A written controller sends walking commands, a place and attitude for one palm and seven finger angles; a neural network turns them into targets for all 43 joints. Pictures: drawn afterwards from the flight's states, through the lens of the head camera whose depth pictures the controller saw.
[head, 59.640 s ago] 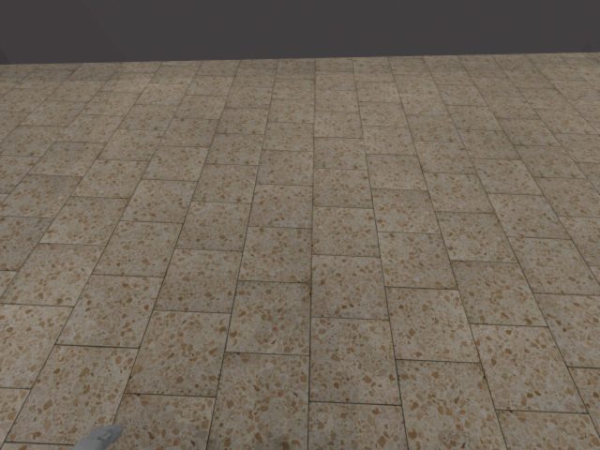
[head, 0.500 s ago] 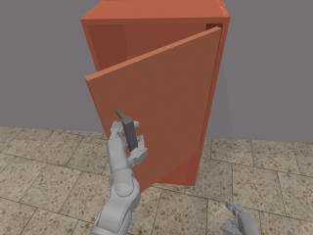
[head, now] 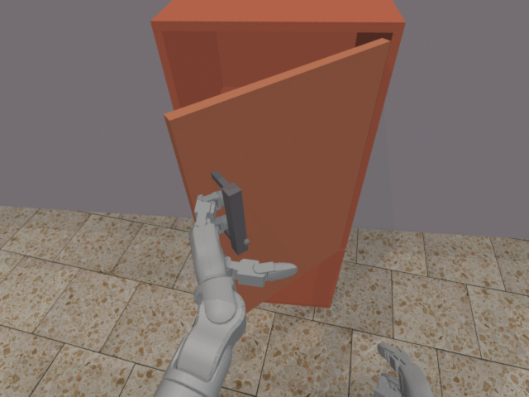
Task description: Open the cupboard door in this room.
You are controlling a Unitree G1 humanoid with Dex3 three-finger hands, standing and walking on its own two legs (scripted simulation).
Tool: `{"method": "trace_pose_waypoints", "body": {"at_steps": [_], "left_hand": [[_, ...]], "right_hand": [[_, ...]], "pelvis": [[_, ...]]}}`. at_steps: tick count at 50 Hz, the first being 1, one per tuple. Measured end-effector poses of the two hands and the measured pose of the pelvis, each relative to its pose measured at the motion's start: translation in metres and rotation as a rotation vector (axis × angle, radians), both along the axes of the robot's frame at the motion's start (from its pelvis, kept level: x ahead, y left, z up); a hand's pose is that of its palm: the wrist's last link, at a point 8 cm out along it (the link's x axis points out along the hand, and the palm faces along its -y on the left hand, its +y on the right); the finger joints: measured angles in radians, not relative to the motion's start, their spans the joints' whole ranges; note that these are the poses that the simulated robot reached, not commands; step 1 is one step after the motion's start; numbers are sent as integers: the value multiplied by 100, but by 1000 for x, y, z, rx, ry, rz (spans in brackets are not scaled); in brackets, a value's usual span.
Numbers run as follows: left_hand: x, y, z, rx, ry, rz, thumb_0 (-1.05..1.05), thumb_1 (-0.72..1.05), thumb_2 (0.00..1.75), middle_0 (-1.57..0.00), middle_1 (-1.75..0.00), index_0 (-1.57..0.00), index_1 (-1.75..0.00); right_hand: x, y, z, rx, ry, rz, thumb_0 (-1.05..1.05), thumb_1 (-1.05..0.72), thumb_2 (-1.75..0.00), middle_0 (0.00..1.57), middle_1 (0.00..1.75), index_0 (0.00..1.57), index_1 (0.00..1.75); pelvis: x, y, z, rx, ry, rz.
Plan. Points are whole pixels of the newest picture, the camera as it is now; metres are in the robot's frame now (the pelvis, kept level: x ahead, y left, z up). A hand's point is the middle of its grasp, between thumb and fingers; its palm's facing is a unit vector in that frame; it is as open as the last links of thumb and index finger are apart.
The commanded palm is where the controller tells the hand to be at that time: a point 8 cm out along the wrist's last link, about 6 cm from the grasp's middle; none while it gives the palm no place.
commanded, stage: open thumb and fingers to let go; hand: left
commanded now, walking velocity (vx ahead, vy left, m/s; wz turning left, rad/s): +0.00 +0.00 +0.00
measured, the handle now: (229, 213) +0.36 +0.08 +0.11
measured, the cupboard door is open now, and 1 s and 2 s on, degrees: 41 43 43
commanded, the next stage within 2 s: slide the hand sideways off the handle in 0.18 s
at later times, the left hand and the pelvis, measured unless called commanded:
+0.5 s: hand (245, 263) +0.28 +0.05 +0.10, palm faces -0.15 -0.99 -0.08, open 16.4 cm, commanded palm +0.26 +0.08 +0.10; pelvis -0.02 +0.01 +0.00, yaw +0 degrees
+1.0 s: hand (221, 280) +0.25 +0.07 +0.10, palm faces -0.08 -1.00 +0.00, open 16.3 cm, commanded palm +0.22 +0.13 +0.10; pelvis +0.01 +0.01 +0.00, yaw -2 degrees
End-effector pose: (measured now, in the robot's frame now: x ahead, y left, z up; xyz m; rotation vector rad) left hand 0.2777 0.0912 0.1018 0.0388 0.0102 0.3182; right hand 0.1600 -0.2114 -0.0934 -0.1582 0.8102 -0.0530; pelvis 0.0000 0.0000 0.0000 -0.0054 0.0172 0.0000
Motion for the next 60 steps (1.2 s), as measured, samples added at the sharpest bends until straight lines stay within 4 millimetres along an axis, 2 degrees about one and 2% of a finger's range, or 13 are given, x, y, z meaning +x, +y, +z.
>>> {"method": "trace_pose_waypoints", "body": {"at_steps": [10,16,24,30,37,44,53,60], "left_hand": [[3,-6,0,12,6,-28,-1,-49,30,-23,-64,-22,-64],[3,-4,1,14,11,-34,-1,-49,30,-31,-51,-25,-59],[-8,11,-3,57,-37,-443,-1,-49,30,-21,-36,-10,-41],[-13,8,-2,-58,-25,-469,-1,-50,30,-15,-32,-11,-33],[-21,8,-3,-45,-42,-441,-1,-50,30,-13,-30,-14,-31],[-31,28,-6,-29,-14,-422,-1,-50,30,-15,-30,-15,-30],[-49,44,-2,-33,-17,-387,-1,-50,30,-16,-30,-16,-30],[-55,48,-7,-15,8,-397,-1,-50,30,-15,-30,-15,-30]], "right_hand": [[-6,15,-1,10,8,11,1,-91,-90,20,30,20,30],[-10,20,-3,17,25,21,1,-91,-90,20,30,20,30],[-26,13,0,-1,-8,-2,1,-91,-90,20,30,20,30],[-28,10,6,5,-64,-27,1,-91,-90,20,30,20,30],[-19,9,17,11,-102,-15,1,-91,-90,20,30,20,30],[-2,6,23,8,-118,-10,1,-91,-90,20,30,20,30],[23,4,26,10,-162,14,1,-91,-90,20,30,20,30],[34,2,22,9,-178,29,1,-91,-90,20,30,20,30]], "pelvis": [[-9,9,-2,-5,0,-5],[-13,10,-3,-3,1,-4],[-16,12,-2,-2,-20,6],[-16,15,0,3,-31,-13],[-11,11,2,10,-24,-34],[-1,7,4,7,-22,-38],[13,4,2,8,-2,-26],[19,0,-1,11,16,-18]]}}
